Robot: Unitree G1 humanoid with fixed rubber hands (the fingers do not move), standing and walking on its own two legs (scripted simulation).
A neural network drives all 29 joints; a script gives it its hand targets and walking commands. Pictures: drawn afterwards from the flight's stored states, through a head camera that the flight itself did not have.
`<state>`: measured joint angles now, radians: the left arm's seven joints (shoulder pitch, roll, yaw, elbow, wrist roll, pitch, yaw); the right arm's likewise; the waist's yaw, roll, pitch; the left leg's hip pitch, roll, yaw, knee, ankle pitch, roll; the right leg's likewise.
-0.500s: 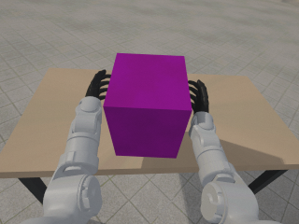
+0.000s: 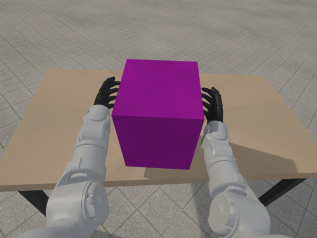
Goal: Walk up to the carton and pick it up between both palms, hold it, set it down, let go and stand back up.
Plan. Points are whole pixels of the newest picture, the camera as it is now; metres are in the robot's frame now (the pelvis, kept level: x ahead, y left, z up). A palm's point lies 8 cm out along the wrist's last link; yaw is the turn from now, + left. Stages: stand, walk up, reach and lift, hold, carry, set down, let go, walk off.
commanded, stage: set down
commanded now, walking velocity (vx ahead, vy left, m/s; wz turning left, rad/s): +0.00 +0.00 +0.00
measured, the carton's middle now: (159, 117) +0.45 -0.04 +0.06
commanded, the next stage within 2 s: none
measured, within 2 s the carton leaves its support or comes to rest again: rests again in 1.74 s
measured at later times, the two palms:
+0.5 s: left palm (106, 110) +0.44 +0.11 +0.09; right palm (212, 122) +0.39 -0.17 +0.10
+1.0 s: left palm (108, 116) +0.44 +0.11 +0.07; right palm (212, 126) +0.39 -0.18 +0.08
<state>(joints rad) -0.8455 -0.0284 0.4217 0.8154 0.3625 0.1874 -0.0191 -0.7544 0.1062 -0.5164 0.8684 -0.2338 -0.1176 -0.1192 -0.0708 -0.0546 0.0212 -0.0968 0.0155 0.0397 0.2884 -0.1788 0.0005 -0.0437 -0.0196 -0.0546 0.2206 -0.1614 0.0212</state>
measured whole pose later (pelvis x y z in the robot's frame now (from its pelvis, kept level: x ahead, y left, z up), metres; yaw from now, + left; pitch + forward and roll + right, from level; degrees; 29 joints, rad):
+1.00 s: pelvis +0.00 +0.00 +0.00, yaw -1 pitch +6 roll +0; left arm -0.88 -0.02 0.54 1.00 0.40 0.03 -0.03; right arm -0.77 0.18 -0.70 0.83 -0.44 -0.14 -0.08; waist -0.07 -0.04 -0.02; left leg -0.23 0.02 0.06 0.29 -0.17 0.00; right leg -0.20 -0.02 -0.04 0.26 -0.16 0.02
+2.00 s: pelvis +0.00 +0.00 +0.00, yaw -2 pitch +6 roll +0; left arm -0.90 -0.08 0.64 0.95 0.50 -0.04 -0.07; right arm -0.73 0.23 -0.75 0.73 -0.51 -0.17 -0.06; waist -0.06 -0.05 0.03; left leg -0.23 0.02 0.07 0.28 -0.16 0.01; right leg -0.21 -0.02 -0.03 0.26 -0.15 0.02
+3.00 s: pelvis -0.01 +0.00 -0.02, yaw -4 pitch +19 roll -2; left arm -1.12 0.21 0.15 1.56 -0.02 -0.27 0.07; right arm -0.92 -0.07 -0.17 1.30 0.07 -0.25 -0.15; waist -0.10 -0.01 -0.20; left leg -0.62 0.06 0.08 0.52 -0.23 0.00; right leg -0.58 0.01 -0.02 0.44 -0.19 0.01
